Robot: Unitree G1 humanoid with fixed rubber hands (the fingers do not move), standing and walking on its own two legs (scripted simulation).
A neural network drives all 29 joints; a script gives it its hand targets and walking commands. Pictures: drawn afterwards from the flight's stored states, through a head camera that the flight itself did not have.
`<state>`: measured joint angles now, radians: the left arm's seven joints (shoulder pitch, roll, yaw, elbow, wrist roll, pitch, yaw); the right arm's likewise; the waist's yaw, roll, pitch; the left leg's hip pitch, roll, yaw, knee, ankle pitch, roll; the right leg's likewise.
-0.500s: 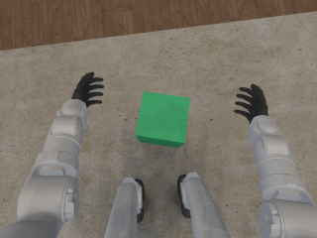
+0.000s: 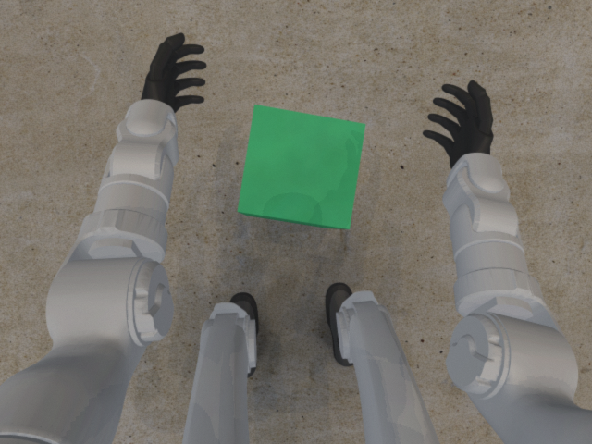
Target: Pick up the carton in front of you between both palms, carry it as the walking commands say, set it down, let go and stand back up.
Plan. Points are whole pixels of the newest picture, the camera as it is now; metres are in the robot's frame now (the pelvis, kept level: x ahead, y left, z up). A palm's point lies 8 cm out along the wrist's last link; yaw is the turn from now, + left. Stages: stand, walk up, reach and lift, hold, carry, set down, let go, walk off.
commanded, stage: reach and lift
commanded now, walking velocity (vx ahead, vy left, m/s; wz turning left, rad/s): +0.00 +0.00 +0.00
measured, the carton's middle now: (297, 176) +0.47 -0.03 -0.48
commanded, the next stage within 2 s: none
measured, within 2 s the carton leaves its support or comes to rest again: leaves its support in 1.44 s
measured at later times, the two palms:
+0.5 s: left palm (202, 152) +0.51 +0.15 -0.36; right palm (402, 180) +0.44 -0.22 -0.36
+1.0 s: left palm (212, 157) +0.51 +0.14 -0.41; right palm (386, 177) +0.45 -0.21 -0.41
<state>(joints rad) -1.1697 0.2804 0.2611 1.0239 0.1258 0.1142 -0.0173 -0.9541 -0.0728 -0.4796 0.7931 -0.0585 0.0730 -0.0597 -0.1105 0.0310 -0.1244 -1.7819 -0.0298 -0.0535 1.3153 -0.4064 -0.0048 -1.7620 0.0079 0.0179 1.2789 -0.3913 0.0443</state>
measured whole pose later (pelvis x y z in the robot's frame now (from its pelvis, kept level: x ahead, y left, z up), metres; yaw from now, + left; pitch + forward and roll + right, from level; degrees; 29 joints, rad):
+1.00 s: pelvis -0.05 +0.00 -0.23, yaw -2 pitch +39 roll -3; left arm -1.47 0.42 -0.06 1.20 -0.21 0.03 0.08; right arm -1.33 -0.24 -0.18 1.10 0.24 0.00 -0.16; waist -0.08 -0.01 0.30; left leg -2.30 -0.03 -0.05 2.19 -0.58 -0.02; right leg -2.29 0.03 0.02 2.15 -0.54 0.06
